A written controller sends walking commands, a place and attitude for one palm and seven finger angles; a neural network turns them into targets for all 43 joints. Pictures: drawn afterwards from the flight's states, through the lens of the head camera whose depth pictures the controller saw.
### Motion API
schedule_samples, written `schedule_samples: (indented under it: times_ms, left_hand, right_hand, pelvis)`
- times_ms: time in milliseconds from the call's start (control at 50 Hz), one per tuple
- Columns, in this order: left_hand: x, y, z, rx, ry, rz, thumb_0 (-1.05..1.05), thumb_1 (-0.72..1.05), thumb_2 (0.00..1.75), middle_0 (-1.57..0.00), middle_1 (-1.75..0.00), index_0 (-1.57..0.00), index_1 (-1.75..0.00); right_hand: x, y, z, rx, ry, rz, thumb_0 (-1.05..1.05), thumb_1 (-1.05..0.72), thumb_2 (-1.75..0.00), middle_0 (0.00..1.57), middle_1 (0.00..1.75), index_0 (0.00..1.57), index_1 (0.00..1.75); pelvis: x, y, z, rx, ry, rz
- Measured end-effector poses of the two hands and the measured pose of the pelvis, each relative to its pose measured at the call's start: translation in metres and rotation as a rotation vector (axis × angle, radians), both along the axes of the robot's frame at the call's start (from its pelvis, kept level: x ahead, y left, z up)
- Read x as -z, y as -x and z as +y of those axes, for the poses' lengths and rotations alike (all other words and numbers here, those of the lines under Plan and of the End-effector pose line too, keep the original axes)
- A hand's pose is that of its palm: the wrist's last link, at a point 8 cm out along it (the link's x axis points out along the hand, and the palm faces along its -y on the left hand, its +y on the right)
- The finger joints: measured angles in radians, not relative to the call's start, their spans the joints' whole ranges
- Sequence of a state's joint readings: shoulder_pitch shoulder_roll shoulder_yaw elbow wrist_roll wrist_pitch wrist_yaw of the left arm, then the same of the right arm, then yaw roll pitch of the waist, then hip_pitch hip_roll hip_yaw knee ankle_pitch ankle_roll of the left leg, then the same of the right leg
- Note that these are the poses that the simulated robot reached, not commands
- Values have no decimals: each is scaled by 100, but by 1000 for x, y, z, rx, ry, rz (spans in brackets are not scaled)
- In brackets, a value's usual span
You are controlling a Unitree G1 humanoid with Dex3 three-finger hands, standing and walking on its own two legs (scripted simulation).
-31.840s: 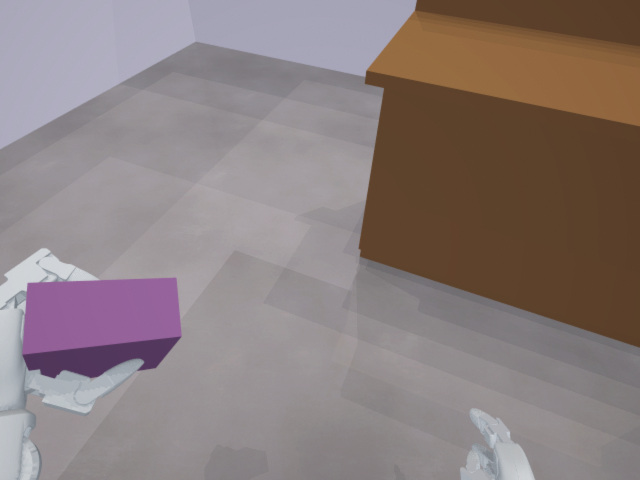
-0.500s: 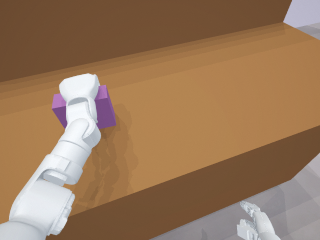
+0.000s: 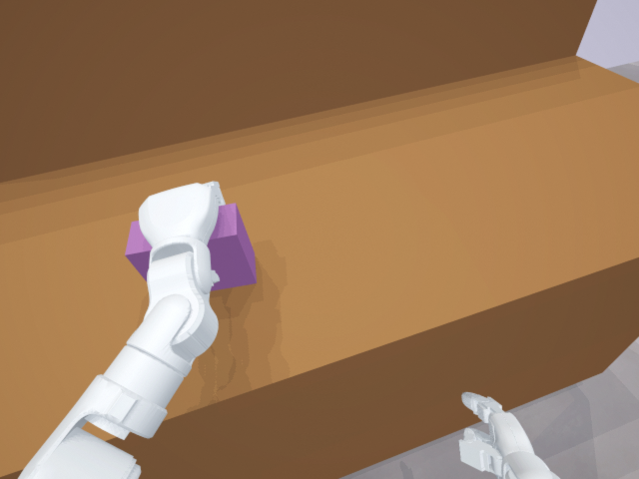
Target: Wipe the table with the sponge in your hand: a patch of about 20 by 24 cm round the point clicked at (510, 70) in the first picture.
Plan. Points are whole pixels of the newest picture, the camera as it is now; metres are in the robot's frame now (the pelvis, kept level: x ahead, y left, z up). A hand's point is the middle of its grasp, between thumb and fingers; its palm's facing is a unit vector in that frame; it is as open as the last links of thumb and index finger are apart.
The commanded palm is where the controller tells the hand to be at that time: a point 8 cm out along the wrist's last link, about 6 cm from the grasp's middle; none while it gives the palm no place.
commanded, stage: wipe back along the third lane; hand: left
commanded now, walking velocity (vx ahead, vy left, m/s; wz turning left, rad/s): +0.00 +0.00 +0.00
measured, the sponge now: (201, 261) +0.36 +0.21 +0.09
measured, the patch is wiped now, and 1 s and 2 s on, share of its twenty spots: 0.95 0.95 0.95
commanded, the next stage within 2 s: slide back across to the middle lane in 0.48 s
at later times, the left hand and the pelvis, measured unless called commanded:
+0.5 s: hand (207, 283) +0.29 +0.17 +0.13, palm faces +0.17 -0.10 -0.98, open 9.8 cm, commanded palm +0.24 +0.15 +0.15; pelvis -0.03 -0.02 +0.00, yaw -1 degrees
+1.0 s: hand (189, 299) +0.26 +0.18 +0.14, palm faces +0.18 -0.16 -0.97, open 9.8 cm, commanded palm +0.22 +0.19 +0.18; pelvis -0.04 -0.05 +0.00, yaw -2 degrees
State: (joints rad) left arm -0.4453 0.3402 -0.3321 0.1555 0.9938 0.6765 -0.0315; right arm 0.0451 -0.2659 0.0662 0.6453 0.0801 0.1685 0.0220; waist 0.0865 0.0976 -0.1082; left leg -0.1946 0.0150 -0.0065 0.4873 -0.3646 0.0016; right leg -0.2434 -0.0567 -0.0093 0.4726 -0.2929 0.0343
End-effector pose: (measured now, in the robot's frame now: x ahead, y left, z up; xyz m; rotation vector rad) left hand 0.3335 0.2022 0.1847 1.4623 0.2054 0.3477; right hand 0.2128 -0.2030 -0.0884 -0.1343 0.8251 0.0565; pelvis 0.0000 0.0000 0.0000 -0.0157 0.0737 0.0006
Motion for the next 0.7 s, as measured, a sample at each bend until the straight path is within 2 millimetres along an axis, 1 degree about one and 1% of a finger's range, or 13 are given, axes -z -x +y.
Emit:
schedule_samples:
  times_ms: [160,340,460,580,700]
  left_hand:
    - [0,27,-11,16,20,-36,2,-48,108,-64,-144,-74,-140]
    - [-1,54,-22,19,35,-62,2,-48,108,-64,-144,-74,-140]
    - [1,65,-30,16,30,-63,2,-48,108,-65,-144,-74,-139]
    - [2,77,-39,21,18,-63,2,-48,108,-65,-144,-75,-139]
    - [1,84,-42,18,34,-63,2,-48,108,-65,-144,-75,-139]
  right_hand:
    - [-10,0,-1,-7,-16,-49,1,-90,-90,20,29,20,30]
    - [-19,4,-5,-21,-27,-86,1,-90,-90,20,29,20,30]
    - [-18,12,-12,-18,-34,-88,1,-90,-90,20,29,20,30]
    - [-13,21,-24,-4,-45,-80,1,-90,-90,20,29,20,30]
    - [-8,28,-37,14,-35,-73,2,-90,-90,20,29,20,30]
  pelvis:
    - [1,10,-3,9,-5,-26]
    - [1,22,-11,11,-10,-54]
    - [1,30,-19,13,-14,-66]
    - [1,33,-27,16,-17,-72]
    - [1,35,-35,20,-21,-80]
